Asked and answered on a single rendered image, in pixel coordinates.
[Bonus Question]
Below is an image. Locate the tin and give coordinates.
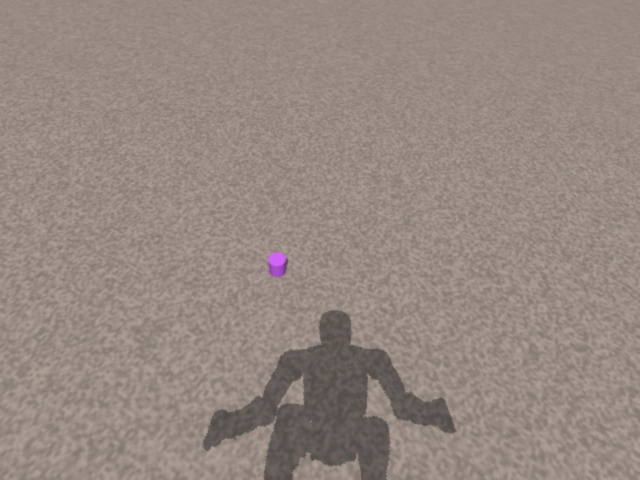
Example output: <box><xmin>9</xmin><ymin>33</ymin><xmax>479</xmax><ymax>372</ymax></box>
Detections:
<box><xmin>268</xmin><ymin>253</ymin><xmax>286</xmax><ymax>277</ymax></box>

